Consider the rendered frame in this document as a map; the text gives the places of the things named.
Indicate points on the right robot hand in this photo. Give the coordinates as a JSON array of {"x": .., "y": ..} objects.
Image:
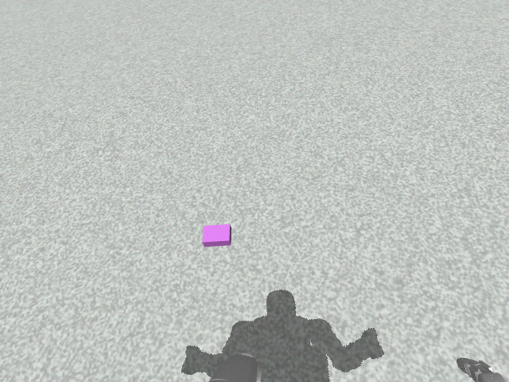
[{"x": 479, "y": 371}]

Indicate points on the small box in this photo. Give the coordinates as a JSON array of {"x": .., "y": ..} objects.
[{"x": 217, "y": 235}]

